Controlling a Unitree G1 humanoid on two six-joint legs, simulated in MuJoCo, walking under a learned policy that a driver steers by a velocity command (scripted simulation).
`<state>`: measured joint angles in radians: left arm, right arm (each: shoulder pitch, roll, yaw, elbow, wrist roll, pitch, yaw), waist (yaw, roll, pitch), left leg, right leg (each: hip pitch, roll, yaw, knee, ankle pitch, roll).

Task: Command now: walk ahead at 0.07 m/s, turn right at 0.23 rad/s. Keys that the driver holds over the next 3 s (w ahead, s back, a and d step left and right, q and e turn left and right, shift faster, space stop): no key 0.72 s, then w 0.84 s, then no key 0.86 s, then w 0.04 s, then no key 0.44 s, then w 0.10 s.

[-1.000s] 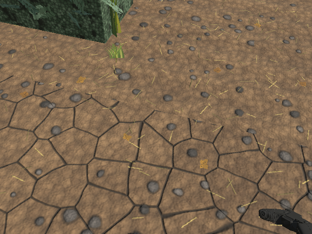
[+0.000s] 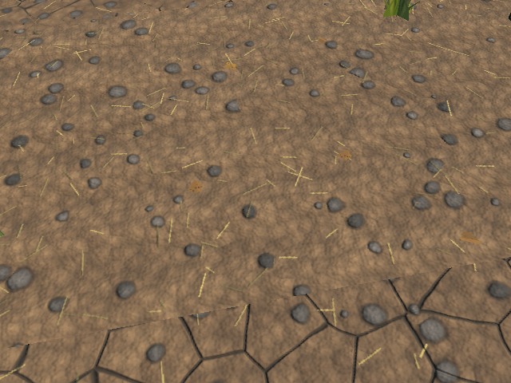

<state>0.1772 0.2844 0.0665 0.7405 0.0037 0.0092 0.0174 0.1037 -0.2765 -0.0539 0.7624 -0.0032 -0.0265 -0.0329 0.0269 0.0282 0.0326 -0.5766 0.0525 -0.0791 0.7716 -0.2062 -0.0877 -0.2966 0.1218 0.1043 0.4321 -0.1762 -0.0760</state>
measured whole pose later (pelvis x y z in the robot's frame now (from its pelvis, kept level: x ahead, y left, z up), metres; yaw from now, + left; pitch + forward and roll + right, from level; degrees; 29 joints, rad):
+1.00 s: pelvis +0.10 +0.05 -0.01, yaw -2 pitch +0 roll +0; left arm 0.36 0.25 0.05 0.90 -0.02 -0.04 0.02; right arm 0.24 -0.26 -0.05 0.95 0.03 -0.11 0.01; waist 0.00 -0.03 -0.01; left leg -0.24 -0.03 0.03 0.59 -0.32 0.06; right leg -0.17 0.01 0.09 0.63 -0.42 -0.02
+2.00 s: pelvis +0.51 +0.02 -0.01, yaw -2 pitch +1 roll -1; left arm 0.23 0.27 0.03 0.96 0.00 -0.03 0.01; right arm 0.09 -0.23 -0.02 0.85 -0.02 -0.05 0.00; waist 0.03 -0.02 0.03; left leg -0.41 0.00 0.02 0.49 -0.11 0.03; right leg -0.24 0.02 0.01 0.72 -0.54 0.01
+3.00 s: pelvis +0.59 +0.00 -0.01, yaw -1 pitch -2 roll +0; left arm 0.31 0.20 0.01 1.11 -0.01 -0.01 0.04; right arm 0.16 -0.21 -0.04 1.09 0.01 0.02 -0.03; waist 0.01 0.00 0.02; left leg -0.28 0.00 0.00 0.60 -0.33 0.01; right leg -0.11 -0.02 -0.01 0.54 -0.40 0.00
